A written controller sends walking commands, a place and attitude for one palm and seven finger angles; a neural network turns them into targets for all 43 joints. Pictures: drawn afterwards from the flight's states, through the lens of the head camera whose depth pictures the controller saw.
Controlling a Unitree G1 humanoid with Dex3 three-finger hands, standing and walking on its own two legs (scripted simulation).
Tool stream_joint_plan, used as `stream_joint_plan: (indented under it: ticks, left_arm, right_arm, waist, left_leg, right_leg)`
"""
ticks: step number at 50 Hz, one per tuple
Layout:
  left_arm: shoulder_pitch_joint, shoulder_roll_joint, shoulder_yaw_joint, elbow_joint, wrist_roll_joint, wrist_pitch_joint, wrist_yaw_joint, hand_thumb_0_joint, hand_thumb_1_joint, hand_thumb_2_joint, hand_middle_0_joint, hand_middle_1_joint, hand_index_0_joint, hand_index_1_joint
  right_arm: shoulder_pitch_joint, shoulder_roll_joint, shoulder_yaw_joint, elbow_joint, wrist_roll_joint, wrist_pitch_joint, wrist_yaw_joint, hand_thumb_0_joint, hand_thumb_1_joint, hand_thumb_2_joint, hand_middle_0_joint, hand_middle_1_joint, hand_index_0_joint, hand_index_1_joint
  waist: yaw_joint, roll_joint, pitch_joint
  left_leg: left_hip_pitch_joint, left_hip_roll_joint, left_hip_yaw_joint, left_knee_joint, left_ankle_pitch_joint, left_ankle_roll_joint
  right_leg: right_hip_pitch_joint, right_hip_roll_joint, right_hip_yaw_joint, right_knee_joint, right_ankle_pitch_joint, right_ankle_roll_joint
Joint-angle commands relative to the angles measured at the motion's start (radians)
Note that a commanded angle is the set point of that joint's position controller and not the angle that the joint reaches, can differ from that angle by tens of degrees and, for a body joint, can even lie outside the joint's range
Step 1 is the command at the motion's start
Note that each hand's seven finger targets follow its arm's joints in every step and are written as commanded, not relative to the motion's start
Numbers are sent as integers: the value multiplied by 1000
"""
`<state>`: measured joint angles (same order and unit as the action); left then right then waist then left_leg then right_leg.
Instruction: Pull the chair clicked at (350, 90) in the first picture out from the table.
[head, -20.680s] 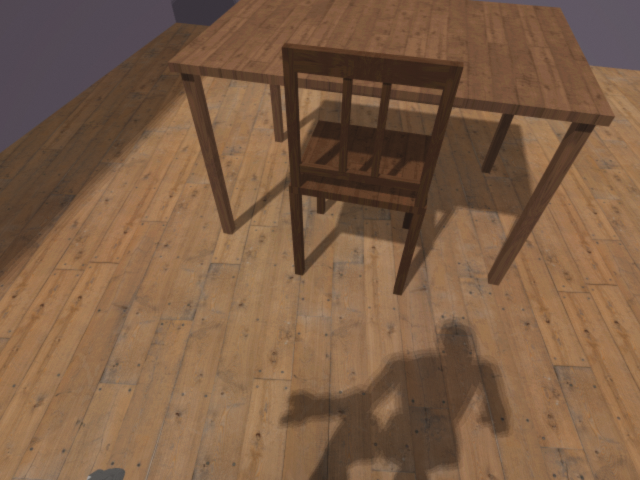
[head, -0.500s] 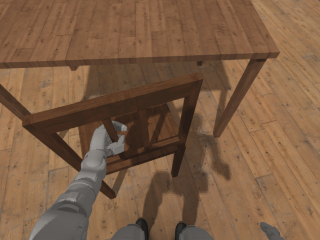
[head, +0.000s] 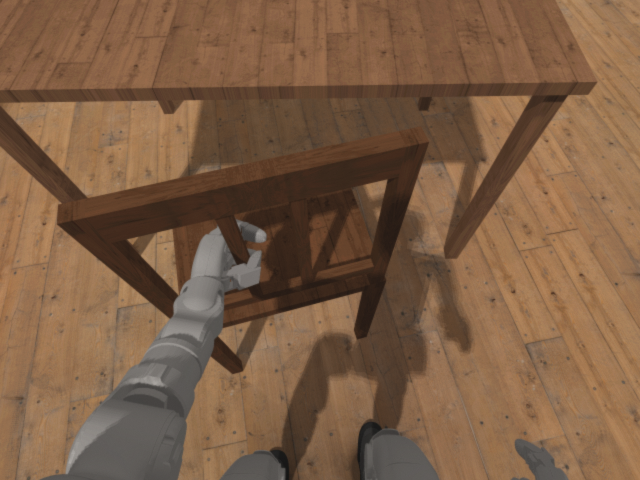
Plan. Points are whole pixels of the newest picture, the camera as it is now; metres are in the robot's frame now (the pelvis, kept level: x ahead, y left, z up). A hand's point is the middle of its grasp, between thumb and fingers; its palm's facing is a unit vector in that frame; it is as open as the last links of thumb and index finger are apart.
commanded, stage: step backward, pulling the chair out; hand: left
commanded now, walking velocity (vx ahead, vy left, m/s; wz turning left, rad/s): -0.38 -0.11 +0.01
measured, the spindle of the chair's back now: (243, 258) +0.41 +0.12 -0.08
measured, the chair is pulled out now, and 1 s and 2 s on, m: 0.19 0.27 0.38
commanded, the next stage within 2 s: none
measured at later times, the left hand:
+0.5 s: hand (247, 308) +0.33 +0.10 -0.06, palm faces -0.08 -0.97 -0.22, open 5.3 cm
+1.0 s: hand (243, 324) +0.30 +0.11 -0.05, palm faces -0.05 -0.98 -0.21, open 5.3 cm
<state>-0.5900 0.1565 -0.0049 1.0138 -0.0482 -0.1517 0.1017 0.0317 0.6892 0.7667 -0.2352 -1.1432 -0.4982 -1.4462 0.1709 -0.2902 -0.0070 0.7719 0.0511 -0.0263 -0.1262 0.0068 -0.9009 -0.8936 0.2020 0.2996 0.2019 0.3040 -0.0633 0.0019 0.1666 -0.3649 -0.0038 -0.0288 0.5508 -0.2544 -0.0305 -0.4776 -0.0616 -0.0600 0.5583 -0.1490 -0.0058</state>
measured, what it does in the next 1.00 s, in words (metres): steps on the spot: left foot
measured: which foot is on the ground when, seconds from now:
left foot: down 0.00-0.64, up 0.66-0.80, down 0.82-1.00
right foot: down 0.00-1.00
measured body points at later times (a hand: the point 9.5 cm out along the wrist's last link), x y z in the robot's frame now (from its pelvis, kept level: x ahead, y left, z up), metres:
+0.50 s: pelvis -0.05 +0.00 +0.00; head +0.04 -0.01 +0.44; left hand +0.33 +0.16 -0.04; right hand +0.02 -0.27 -0.14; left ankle +0.01 +0.14 -0.73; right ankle +0.08 -0.12 -0.72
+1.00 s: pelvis -0.07 -0.01 +0.00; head +0.02 -0.02 +0.43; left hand +0.30 +0.16 -0.04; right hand +0.02 -0.27 -0.14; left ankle -0.08 +0.13 -0.73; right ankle +0.04 -0.12 -0.73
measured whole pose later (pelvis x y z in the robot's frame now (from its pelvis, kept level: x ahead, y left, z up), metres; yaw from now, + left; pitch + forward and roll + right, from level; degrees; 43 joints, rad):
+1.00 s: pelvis -0.07 -0.01 +0.00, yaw +1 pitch +3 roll +2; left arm -0.56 0.16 -0.03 0.96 -0.03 -0.13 0.10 0.03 0.68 0.77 -0.22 -1.19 -0.50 -1.45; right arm 0.21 -0.25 0.00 0.72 0.04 0.02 -0.13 0.01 -0.90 -0.89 0.20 0.30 0.20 0.30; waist -0.04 -0.01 0.17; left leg -0.34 0.00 0.01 0.61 -0.32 -0.03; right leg -0.50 -0.06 -0.05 0.58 -0.11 -0.01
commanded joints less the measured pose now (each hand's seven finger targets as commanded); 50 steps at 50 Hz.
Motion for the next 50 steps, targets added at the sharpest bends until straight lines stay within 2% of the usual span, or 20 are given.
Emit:
stream_joint_plan:
  ticks: [1,7,12,15,18,22,26,27,29,30,32,33,35,37,39,41,44,47,48,50]
  left_arm:
    - [-326,162,7,-257,32,-80,-3,0,900,900,-500,-1450,-500,-1450]
    - [-237,199,35,-277,32,-91,-6,0,900,900,-500,-1450,-500,-1450]
    - [-212,247,51,-271,31,-104,7,0,900,900,-500,-1450,-500,-1450]
    - [-228,254,57,-239,37,-107,16,0,900,900,-500,-1450,-500,-1450]
    - [-238,234,42,-215,41,-105,18,0,900,900,-500,-1450,-500,-1450]
    - [-278,210,17,-264,35,-121,18,0,900,900,-500,-1450,-500,-1450]
    - [-301,234,54,-239,41,-116,13,0,900,900,-500,-1450,-500,-1450]
    - [-297,221,43,-228,44,-114,7,0,900,900,-500,-1450,-500,-1450]
    - [-308,220,28,-233,43,-113,3,0,900,900,-500,-1450,-500,-1450]
    - [-295,232,27,-232,40,-113,7,0,900,900,-500,-1450,-500,-1450]
    - [-241,278,62,-190,35,-102,25,0,900,900,-500,-1450,-500,-1450]
    - [-230,262,65,-169,39,-91,29,0,900,900,-500,-1450,-500,-1450]
    - [-269,225,62,-194,39,-70,26,0,900,900,-500,-1450,-500,-1450]
    - [-264,223,63,-188,30,-52,27,0,900,900,-500,-1450,-500,-1450]
    - [-263,201,40,-192,19,-43,24,0,900,900,-500,-1450,-500,-1450]
    - [-271,191,27,-224,18,-35,18,0,900,900,-500,-1450,-500,-1450]
    - [-378,117,-33,-352,27,-45,6,0,900,900,-500,-1450,-500,-1450]
    - [-374,148,0,-279,33,-37,11,0,900,900,-500,-1450,-500,-1450]
    - [-364,135,-16,-247,35,-37,3,0,900,900,-500,-1450,-500,-1450]
    - [-373,180,9,-254,22,-52,5,0,900,900,-500,-1450,-500,-1450]
  right_arm:
    - [60,-101,-46,-122,-10,6,-6,0,-900,-900,200,300,200,300]
    - [51,-89,-52,-172,-3,30,-1,0,-900,-900,200,300,200,300]
    - [68,-77,-46,-167,4,12,-2,0,-900,-900,200,300,200,300]
    - [77,-70,-37,-145,8,-8,0,0,-900,-900,200,300,200,300]
    - [80,-86,-26,-132,3,-17,-7,0,-900,-900,200,300,200,300]
    - [42,-99,-25,-175,4,-21,-13,0,-900,-900,200,300,200,300]
    - [66,-92,-38,-133,-5,-16,-17,0,-900,-900,200,300,200,300]
    - [58,-84,-39,-133,-7,-14,-13,0,-900,-900,200,300,200,300]
    - [31,-81,-36,-146,-3,-14,-9,0,-900,-900,200,300,200,300]
    - [29,-73,-34,-154,2,-17,-7,0,-900,-900,200,300,200,300]
    - [105,-72,-43,-112,15,-25,-3,0,-900,-900,200,300,200,300]
    - [94,-76,-41,-108,8,-28,1,0,-900,-900,200,300,200,300]
    - [73,-56,-17,-111,2,-35,10,0,-900,-900,200,300,200,300]
    - [82,-70,-7,-101,3,-33,5,0,-900,-900,200,300,200,300]
    - [103,-82,-4,-90,3,-30,-1,0,-900,-900,200,300,200,300]
    - [87,-132,-26,-122,0,-18,-13,0,-900,-900,200,300,200,300]
    - [41,-95,-20,-181,-12,6,-10,0,-900,-900,200,300,200,300]
    - [66,-95,-37,-142,-9,21,-14,0,-900,-900,200,300,200,300]
    - [70,-93,-37,-134,-10,22,-8,0,-900,-900,200,300,200,300]
    - [108,-97,-49,-108,3,31,-15,0,-900,-900,200,300,200,300]
  waist:
    - [10,135,-620]
    - [13,85,-575]
    - [17,-45,-516]
    - [16,-132,-506]
    - [11,-50,-501]
    - [32,122,-438]
    - [22,121,-515]
    - [24,141,-498]
    - [36,146,-418]
    - [42,68,-375]
    - [41,-211,-444]
    - [51,-230,-463]
    - [39,-191,-510]
    - [27,-156,-505]
    - [16,-129,-501]
    - [33,39,-465]
    - [38,230,-472]
    - [28,73,-502]
    - [25,49,-472]
    - [4,-68,-603]
  left_leg:
    - [220,187,-111,-33,650,39]
    - [83,170,-69,-33,380,22]
    - [54,65,-3,31,-49,17]
    - [129,11,37,115,-137,8]
    - [141,64,-21,-42,-12,28]
    - [-22,191,-121,-202,-95,82]
    - [71,221,-124,-86,344,96]
    - [42,212,-101,-75,323,82]
    - [-122,171,-64,-73,5,59]
    - [-170,117,-37,-3,-209,49]
    - [-4,-28,33,331,-249,-3]
    - [-13,-36,8,488,-279,-5]
    - [-25,9,-41,468,-301,-3]
    - [55,9,-7,221,-287,-1]
    - [122,1,33,-42,-166,6]
    - [84,114,-97,-158,-41,62]
    - [-16,226,-120,-202,113,95]
    - [122,203,-72,-13,514,39]
    - [93,193,-70,7,479,14]
    - [121,122,-6,94,352,-19]
  right_leg:
    - [320,-55,78,52,384,5]
    - [350,-69,98,18,331,-22]
    - [237,-150,188,-195,-65,-42]
    - [179,-213,201,-304,-176,-62]
    - [177,-126,111,-209,-136,-15]
    - [214,-11,76,2,-252,14]
    - [272,-4,80,75,73,11]
    - [282,-21,90,65,92,5]
    - [288,-70,135,37,-110,-22]
    - [233,-128,216,-58,-276,-49]
    - [114,-301,386,-375,-476,-116]
    - [147,-331,382,-403,-406,-147]
    - [260,-315,280,-299,-136,-151]
    - [271,-271,187,-246,6,-103]
    - [275,-227,148,-215,-22,-50]
    - [256,-110,97,-122,-49,3]
    - [309,-25,44,143,-74,17]
    - [295,-70,78,73,335,-10]
    - [307,-100,99,59,385,-30]
    - [399,-189,172,-5,615,-67]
